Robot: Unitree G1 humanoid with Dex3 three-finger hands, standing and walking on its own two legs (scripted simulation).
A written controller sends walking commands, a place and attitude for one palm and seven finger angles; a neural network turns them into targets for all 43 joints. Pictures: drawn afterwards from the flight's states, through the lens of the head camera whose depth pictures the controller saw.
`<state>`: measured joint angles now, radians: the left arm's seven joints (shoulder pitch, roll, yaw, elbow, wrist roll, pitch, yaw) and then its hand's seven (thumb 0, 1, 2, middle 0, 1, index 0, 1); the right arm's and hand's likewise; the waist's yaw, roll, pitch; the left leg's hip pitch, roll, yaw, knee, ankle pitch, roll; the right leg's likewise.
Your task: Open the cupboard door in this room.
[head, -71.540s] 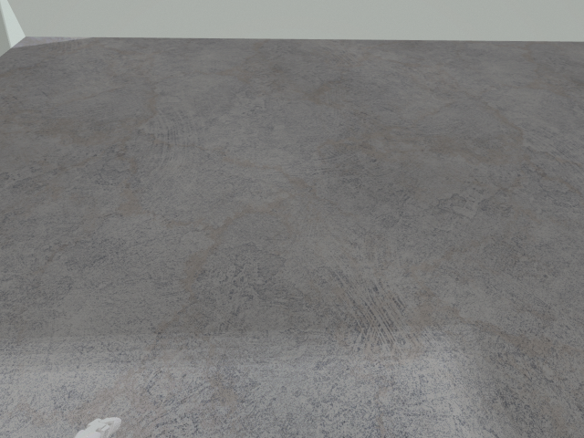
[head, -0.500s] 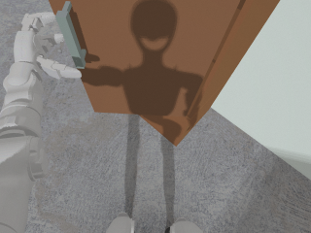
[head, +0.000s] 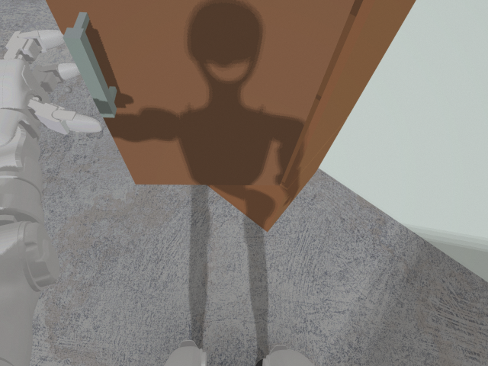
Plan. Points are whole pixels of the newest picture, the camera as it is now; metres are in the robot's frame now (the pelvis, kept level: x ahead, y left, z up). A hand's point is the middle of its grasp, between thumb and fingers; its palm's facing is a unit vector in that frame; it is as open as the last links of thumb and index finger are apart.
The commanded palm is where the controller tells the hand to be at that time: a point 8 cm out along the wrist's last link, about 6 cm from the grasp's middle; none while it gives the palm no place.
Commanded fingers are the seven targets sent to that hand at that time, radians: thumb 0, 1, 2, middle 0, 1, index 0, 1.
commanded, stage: move the hooked fingers beside the handle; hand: left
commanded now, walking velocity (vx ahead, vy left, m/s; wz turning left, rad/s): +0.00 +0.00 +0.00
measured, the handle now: (96, 69) +0.55 +0.21 +0.12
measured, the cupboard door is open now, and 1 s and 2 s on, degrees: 41 42 42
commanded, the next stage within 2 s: slide the fingers in behind the handle in 1.58 s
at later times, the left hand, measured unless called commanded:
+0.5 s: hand (60, 92) +0.50 +0.25 +0.12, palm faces +0.00 -1.00 -0.01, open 14.4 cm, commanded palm +0.49 +0.29 +0.11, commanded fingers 0.00 -0.50 0.30 -0.30 -1.20 -0.30 -1.20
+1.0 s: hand (42, 94) +0.49 +0.27 +0.12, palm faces -0.02 -1.00 +0.00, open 13.9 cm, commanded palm +0.48 +0.31 +0.11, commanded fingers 0.00 -0.50 0.30 -0.30 -1.20 -0.30 -1.20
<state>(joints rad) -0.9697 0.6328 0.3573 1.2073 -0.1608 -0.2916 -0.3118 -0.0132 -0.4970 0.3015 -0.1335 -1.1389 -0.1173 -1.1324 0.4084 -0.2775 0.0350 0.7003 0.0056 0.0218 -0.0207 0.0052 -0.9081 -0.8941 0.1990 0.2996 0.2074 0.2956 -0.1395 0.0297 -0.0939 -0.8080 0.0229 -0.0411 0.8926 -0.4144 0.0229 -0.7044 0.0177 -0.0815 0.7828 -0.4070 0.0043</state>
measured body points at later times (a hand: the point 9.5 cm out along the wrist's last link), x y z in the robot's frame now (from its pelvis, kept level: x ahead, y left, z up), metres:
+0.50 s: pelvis +0.00 +0.01 +0.00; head +0.11 +0.03 +0.44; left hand +0.49 +0.31 +0.12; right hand -0.01 -0.26 -0.10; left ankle +0.00 +0.10 -0.70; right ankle -0.03 -0.13 -0.70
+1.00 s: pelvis -0.01 +0.01 +0.00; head +0.11 +0.04 +0.43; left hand +0.49 +0.33 +0.12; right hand -0.04 -0.26 -0.10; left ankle +0.00 +0.10 -0.70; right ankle -0.03 -0.13 -0.70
